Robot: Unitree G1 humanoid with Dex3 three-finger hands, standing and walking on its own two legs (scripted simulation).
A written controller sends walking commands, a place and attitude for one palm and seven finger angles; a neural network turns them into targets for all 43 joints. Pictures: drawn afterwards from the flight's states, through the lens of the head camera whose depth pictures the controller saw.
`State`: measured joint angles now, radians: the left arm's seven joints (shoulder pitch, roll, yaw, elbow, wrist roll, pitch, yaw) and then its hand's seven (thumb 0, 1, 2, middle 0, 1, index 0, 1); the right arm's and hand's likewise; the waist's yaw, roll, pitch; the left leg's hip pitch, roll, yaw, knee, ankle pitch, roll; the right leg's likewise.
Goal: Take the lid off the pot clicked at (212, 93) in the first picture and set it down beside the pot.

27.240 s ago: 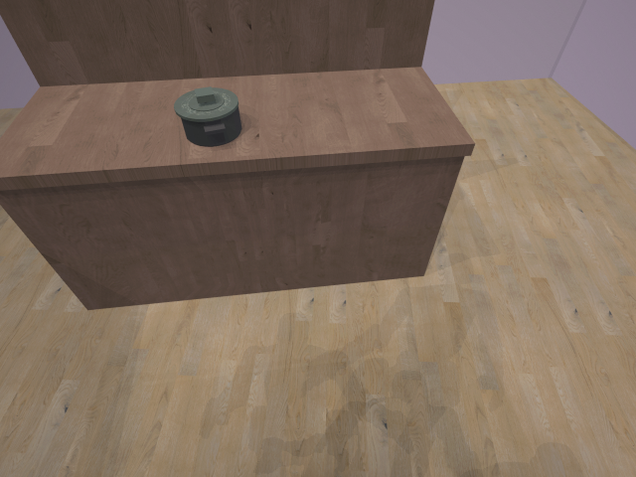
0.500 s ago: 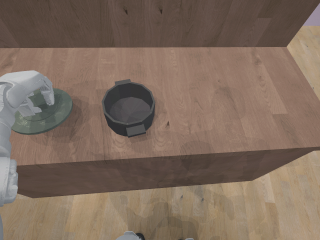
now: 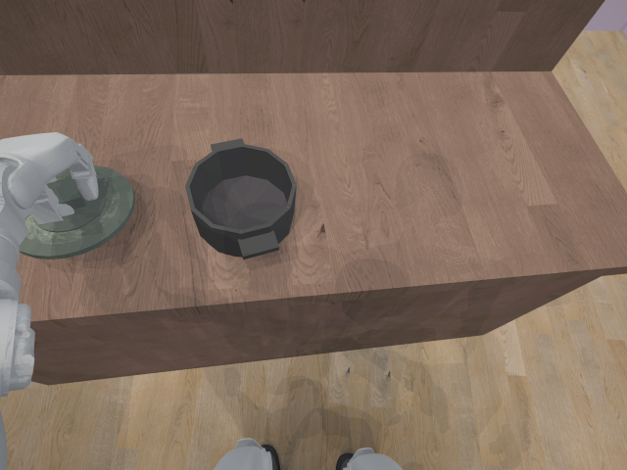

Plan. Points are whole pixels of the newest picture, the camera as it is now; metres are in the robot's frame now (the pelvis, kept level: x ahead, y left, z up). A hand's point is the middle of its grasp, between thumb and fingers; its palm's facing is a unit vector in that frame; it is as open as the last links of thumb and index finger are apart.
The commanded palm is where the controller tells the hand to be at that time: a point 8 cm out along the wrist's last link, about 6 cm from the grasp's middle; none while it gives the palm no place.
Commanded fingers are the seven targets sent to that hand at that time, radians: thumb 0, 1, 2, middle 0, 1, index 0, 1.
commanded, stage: lower the lid onto the table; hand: left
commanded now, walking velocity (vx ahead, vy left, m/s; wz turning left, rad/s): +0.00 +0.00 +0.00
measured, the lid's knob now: (63, 196) +0.49 +0.32 -0.01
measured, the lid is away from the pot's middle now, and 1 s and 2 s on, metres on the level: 0.24 0.26 0.26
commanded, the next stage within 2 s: open the fingers wide in 0.48 s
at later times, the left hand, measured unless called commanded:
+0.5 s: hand (60, 214) +0.46 +0.31 -0.02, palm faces -0.49 -0.11 -0.86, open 6.0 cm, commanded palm +0.51 +0.30 +0.04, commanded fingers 0.00 0.64 1.02 -0.71 -1.05 -0.92 -1.14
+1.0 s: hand (51, 229) +0.44 +0.32 -0.02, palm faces -0.46 -0.11 -0.88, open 6.5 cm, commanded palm +0.48 +0.30 +0.04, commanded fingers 0.00 0.31 0.75 -0.49 -0.98 -0.59 -1.02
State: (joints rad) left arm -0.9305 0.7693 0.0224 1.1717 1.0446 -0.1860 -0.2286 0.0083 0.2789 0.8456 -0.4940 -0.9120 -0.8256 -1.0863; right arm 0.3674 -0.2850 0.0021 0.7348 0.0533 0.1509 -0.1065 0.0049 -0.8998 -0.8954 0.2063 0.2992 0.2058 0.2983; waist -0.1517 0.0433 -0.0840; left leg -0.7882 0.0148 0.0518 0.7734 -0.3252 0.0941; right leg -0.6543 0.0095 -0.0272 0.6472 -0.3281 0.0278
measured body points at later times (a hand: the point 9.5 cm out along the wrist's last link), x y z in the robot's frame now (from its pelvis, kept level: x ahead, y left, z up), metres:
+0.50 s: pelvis -0.01 +0.01 -0.01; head +0.12 +0.04 +0.42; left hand +0.48 +0.32 +0.03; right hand -0.03 -0.28 -0.12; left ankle +0.02 +0.05 -0.71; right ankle -0.02 -0.16 -0.71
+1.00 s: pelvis -0.02 +0.02 -0.02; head +0.10 +0.05 +0.42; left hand +0.46 +0.32 +0.03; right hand -0.02 -0.27 -0.12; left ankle +0.02 +0.05 -0.71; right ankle -0.02 -0.16 -0.71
